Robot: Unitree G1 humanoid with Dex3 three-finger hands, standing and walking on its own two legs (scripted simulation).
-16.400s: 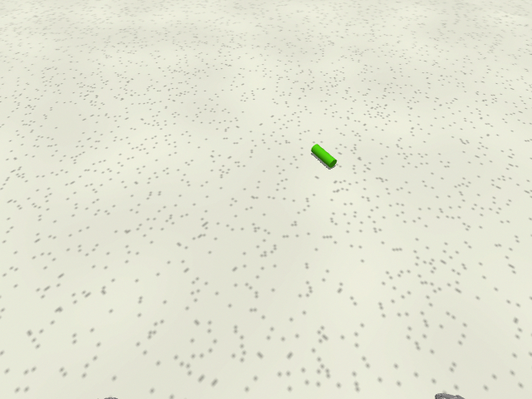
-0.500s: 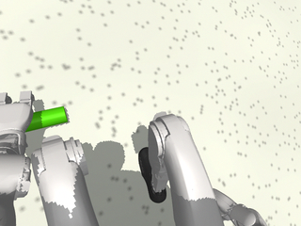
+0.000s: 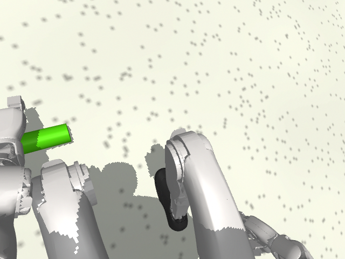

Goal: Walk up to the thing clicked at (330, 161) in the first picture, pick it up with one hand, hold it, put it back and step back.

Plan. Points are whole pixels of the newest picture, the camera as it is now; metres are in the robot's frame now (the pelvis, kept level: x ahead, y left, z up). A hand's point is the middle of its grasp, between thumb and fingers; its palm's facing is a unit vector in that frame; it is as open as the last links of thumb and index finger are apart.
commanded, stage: close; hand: left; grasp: from above
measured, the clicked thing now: (37, 140) +0.39 +0.23 -0.29
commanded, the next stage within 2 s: go down in 0.78 s
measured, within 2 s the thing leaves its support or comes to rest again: neither
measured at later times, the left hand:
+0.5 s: hand (4, 145) +0.37 +0.29 -0.24, palm faces -0.35 -0.01 -0.94, open 11.7 cm
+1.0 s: hand (15, 152) +0.36 +0.27 -0.24, palm faces -0.38 +0.00 -0.93, open 11.1 cm
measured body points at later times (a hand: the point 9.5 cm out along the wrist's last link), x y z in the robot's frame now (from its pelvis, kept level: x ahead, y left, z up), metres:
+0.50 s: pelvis +0.00 +0.00 +0.01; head +0.26 +0.12 +0.36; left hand +0.39 +0.29 -0.19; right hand +0.13 -0.25 -0.07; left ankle +0.07 +0.14 -0.28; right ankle +0.12 -0.13 -0.28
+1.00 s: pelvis +0.00 +0.00 +0.01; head +0.25 +0.11 +0.36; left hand +0.37 +0.27 -0.19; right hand +0.09 -0.24 -0.08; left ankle +0.07 +0.14 -0.28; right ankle +0.12 -0.13 -0.28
